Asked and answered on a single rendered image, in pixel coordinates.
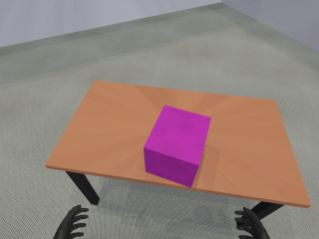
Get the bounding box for table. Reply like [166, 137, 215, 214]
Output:
[45, 81, 312, 227]

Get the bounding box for robot left hand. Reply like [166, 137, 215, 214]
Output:
[53, 204, 89, 239]

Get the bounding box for robot right hand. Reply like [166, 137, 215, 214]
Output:
[234, 207, 270, 239]

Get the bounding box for carton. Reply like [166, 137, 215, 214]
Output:
[144, 105, 211, 188]

